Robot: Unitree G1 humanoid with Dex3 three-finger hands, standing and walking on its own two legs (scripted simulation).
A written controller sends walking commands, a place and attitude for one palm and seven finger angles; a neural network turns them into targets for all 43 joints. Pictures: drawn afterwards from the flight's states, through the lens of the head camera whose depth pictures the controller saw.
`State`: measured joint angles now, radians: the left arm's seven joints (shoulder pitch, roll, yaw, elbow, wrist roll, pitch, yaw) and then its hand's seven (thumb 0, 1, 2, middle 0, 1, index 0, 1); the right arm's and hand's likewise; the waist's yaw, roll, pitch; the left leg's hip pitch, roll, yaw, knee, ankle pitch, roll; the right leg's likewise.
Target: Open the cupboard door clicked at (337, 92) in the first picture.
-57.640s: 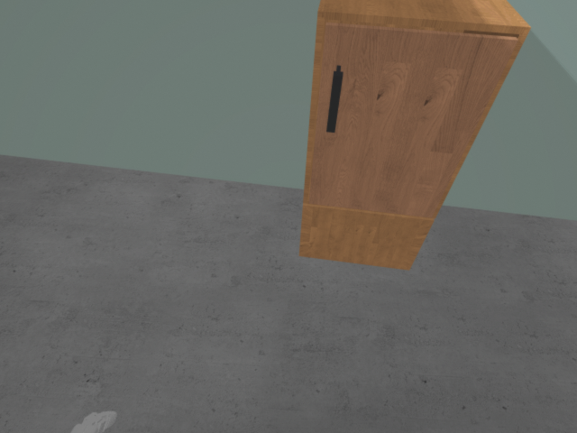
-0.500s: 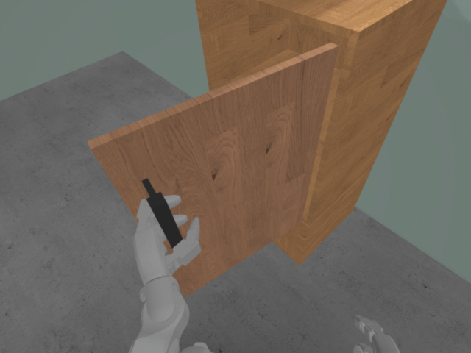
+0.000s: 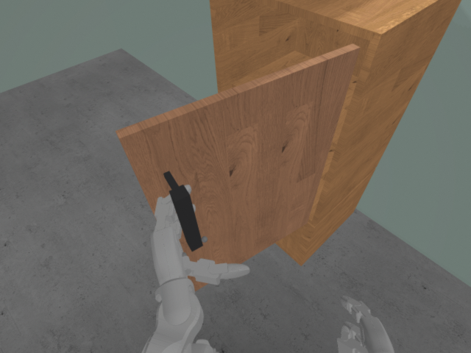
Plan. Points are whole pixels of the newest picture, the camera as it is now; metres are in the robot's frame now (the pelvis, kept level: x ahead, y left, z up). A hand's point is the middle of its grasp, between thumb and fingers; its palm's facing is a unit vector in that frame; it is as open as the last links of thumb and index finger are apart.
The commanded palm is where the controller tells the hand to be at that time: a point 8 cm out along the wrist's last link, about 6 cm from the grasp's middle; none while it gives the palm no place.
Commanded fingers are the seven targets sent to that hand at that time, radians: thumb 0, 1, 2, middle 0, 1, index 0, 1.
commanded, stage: open thumb and fingers to let go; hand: left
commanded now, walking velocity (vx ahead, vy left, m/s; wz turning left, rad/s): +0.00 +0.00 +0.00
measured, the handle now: (182, 212) +0.34 +0.11 +0.07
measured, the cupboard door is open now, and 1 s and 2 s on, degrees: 79 82 82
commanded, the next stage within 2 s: slide the hand sideways off the handle in 0.06 s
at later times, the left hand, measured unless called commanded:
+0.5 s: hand (199, 261) +0.25 +0.07 +0.07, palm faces -0.11 -0.99 +0.03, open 16.2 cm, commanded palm +0.24 +0.11 +0.07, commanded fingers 0.00 -0.50 0.30 -0.15 -0.30 -0.15 -0.30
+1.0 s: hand (172, 282) +0.22 +0.11 +0.07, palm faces -0.03 -1.00 -0.01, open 16.3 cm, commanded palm +0.19 +0.16 +0.07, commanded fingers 0.00 -0.50 0.30 -0.15 -0.30 -0.15 -0.30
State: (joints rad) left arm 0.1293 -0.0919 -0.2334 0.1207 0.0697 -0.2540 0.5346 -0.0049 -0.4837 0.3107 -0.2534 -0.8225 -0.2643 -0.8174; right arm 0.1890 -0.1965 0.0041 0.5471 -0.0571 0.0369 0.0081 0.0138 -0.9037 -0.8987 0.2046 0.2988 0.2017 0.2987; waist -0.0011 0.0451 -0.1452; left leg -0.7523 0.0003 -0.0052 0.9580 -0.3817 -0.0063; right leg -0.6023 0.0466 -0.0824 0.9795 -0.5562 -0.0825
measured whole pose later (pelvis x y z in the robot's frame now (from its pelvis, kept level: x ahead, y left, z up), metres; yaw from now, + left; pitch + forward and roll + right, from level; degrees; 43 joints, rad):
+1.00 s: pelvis +0.00 +0.02 +0.00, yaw -1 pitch +9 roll -1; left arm 0.43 0.09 -0.21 -0.16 -0.04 -0.31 0.10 -0.01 -0.50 0.30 -0.15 -0.31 -0.16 -0.30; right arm 0.25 -0.21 0.04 0.41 -0.01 0.01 0.02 0.02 -0.90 -0.90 0.21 0.30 0.20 0.30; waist 0.00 0.05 -0.12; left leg -0.76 0.00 0.02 1.00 -0.41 0.03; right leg -0.60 0.04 -0.06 1.00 -0.56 -0.05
